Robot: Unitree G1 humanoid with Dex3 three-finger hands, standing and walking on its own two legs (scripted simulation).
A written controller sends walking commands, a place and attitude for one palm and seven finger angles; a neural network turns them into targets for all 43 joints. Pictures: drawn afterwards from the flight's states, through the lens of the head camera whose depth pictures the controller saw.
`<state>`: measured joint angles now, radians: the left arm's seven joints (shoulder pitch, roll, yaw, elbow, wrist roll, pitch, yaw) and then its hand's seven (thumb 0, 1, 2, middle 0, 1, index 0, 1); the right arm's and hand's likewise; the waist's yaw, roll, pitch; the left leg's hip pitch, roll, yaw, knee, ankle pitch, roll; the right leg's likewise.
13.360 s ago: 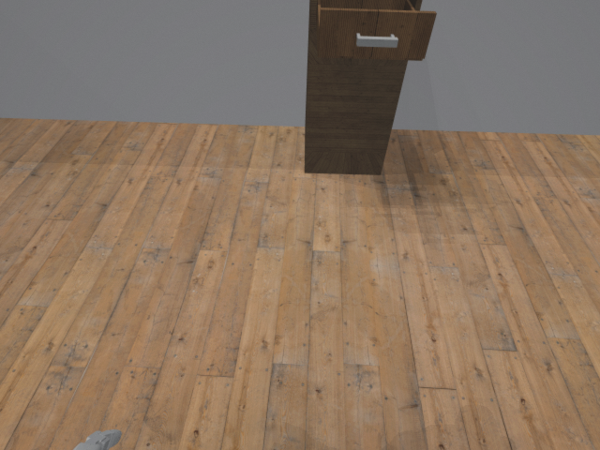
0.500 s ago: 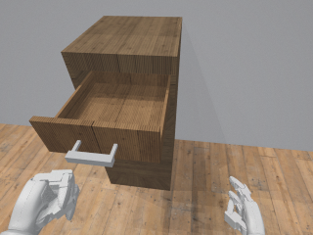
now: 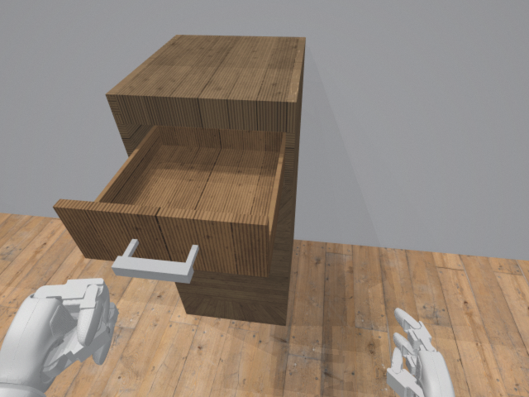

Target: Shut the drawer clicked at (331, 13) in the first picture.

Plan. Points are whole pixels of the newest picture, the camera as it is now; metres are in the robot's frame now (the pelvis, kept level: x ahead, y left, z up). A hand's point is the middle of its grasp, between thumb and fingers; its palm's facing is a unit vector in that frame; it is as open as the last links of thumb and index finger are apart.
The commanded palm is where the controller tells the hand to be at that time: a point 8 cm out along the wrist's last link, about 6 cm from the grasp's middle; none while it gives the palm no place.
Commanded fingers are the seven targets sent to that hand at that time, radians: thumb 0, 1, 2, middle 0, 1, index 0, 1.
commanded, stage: bring the fist close to the handle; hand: left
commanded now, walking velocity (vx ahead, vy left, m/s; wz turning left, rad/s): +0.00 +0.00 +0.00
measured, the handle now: (158, 258) +0.31 +0.23 +0.05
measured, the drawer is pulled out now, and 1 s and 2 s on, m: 0.27 0.27 0.26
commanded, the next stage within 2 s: push the drawer shut in 1.48 s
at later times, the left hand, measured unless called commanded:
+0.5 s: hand (131, 328) +0.17 +0.19 +0.10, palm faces +0.07 -0.99 -0.11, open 3.3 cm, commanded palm +0.13 +0.25 +0.10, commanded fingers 0.00 0.90 0.90 -1.40 -1.60 -1.40 -1.60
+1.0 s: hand (156, 319) +0.20 +0.19 +0.06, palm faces +0.02 -1.00 -0.07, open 3.3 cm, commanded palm +0.18 +0.24 +0.05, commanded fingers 0.00 0.90 0.90 -1.40 -1.60 -1.40 -1.60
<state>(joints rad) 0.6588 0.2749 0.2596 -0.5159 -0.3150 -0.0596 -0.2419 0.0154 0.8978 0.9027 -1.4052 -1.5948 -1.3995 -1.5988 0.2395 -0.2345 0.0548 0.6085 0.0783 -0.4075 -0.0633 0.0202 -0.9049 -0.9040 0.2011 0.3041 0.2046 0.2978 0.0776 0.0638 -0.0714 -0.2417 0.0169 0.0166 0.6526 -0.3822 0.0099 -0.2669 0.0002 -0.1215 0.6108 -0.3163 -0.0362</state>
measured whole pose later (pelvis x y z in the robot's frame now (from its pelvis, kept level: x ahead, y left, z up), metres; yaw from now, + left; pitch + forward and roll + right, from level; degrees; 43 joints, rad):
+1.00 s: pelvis -0.01 +0.01 -0.02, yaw +0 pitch +6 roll -1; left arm 0.42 0.20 0.15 -0.12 -0.24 -0.28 -0.23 0.02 0.90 0.90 -1.40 -1.60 -1.40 -1.60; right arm 0.23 -0.24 0.02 0.62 0.02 -0.34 -0.05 0.02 -0.91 -0.90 0.20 0.30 0.21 0.30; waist 0.02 0.03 -0.06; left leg -0.47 0.00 0.02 0.79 -0.42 0.02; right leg -0.51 -0.03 -0.11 0.77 -0.36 -0.03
